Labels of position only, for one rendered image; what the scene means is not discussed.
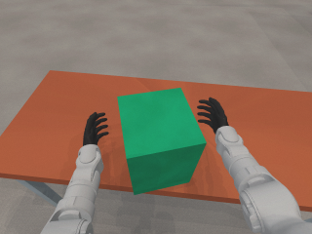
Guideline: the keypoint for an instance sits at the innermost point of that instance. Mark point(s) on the robot right upper arm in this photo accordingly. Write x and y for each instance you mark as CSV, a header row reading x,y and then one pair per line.
x,y
268,208

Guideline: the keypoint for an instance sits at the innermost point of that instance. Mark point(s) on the robot left upper arm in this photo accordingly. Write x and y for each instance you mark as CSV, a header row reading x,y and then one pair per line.
x,y
70,226

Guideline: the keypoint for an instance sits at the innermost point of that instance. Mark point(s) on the robot left forearm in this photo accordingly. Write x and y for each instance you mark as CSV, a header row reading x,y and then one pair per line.
x,y
79,199

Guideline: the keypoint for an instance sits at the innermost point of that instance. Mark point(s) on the carton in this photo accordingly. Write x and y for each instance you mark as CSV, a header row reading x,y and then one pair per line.
x,y
163,141

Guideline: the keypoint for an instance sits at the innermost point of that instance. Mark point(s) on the left robot hand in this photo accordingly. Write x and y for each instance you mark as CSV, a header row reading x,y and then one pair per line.
x,y
91,135

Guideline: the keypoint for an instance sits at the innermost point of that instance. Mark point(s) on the table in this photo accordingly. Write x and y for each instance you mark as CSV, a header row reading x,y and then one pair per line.
x,y
42,142

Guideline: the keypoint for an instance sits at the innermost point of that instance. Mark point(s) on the right robot hand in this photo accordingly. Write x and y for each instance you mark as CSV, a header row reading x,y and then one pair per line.
x,y
217,116

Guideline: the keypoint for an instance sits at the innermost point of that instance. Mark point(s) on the robot right forearm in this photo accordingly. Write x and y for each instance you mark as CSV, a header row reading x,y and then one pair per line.
x,y
240,163

